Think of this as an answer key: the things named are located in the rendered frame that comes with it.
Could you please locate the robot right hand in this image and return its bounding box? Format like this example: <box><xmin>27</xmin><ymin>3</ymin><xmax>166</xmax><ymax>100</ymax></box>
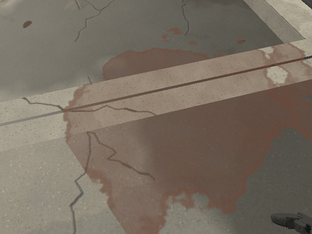
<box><xmin>271</xmin><ymin>213</ymin><xmax>312</xmax><ymax>234</ymax></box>

